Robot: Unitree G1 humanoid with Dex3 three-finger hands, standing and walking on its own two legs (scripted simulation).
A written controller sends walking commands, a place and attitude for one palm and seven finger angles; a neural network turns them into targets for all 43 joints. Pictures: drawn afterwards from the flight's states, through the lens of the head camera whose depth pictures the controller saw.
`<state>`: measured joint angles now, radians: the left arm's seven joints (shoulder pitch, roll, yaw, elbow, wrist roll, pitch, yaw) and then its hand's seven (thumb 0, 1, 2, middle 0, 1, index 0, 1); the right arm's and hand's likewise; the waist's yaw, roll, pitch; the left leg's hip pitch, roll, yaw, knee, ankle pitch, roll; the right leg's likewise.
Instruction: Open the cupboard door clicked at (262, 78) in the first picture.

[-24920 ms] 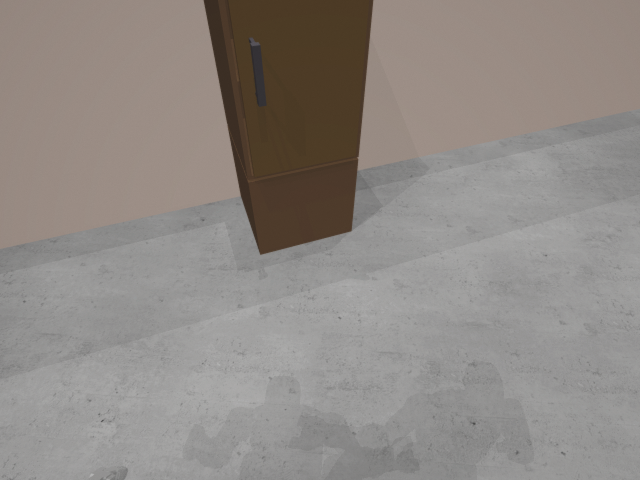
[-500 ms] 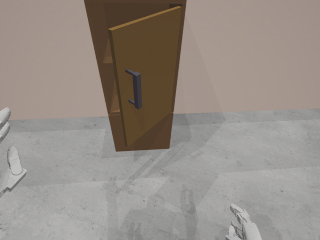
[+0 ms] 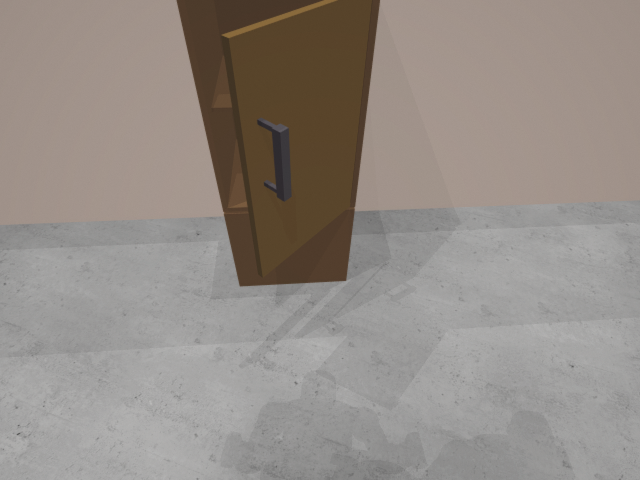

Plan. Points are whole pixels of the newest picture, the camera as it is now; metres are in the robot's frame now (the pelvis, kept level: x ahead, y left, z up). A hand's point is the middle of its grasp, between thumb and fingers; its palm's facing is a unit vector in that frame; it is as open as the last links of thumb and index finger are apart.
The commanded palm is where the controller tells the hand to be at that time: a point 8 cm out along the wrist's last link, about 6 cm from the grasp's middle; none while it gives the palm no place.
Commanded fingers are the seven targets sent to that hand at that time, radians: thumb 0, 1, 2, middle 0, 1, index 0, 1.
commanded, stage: let the arm hang, fingers relaxed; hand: left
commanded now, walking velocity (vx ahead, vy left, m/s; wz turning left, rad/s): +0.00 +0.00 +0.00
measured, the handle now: (274, 160) +0.67 +0.11 +0.02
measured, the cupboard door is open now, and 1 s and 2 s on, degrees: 45 45 45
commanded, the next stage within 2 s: look to check the result in 0.84 s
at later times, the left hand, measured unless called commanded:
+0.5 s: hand out of the picture -0.03 +0.21 -0.16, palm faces +0.02 -0.95 -0.31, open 7.4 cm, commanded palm none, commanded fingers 0.00 0.90 0.90 -0.20 -0.30 -0.20 -0.30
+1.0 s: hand out of the picture +0.09 +0.19 -0.15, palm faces -0.01 -0.96 -0.29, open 7.4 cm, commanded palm none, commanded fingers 0.00 0.90 0.90 -0.20 -0.30 -0.20 -0.30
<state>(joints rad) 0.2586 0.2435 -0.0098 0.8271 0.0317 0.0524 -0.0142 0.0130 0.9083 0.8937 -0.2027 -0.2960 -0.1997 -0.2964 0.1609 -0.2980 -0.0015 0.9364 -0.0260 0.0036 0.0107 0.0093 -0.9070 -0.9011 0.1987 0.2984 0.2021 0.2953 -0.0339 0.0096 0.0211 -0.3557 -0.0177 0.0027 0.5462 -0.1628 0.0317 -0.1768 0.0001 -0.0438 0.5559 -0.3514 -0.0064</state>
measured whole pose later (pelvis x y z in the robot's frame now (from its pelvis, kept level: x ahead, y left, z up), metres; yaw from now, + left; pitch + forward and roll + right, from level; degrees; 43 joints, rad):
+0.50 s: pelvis +0.01 -0.02 +0.01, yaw +1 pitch -3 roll -1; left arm 0.31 0.25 0.02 1.16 0.02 0.01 0.02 0.01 0.91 0.89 -0.20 -0.30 -0.20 -0.30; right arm 0.21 -0.20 -0.02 1.14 -0.02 0.02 -0.01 0.01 -0.91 -0.90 0.20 0.30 0.20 0.30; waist 0.00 0.05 0.06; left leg -0.28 0.00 -0.02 0.44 -0.12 0.01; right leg -0.09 0.02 -0.06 0.44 -0.30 -0.03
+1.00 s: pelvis +0.03 -0.03 +0.01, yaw +0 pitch -2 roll +0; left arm 0.16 0.26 0.02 1.11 0.01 -0.01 0.01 0.01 0.91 0.89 -0.21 -0.30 -0.20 -0.30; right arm 0.14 -0.28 -0.02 1.13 -0.02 0.01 -0.02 0.01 -0.91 -0.90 0.20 0.30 0.20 0.30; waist -0.01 0.02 0.07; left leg -0.22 0.01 -0.01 0.38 -0.12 -0.01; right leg -0.03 0.03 -0.05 0.36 -0.29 -0.04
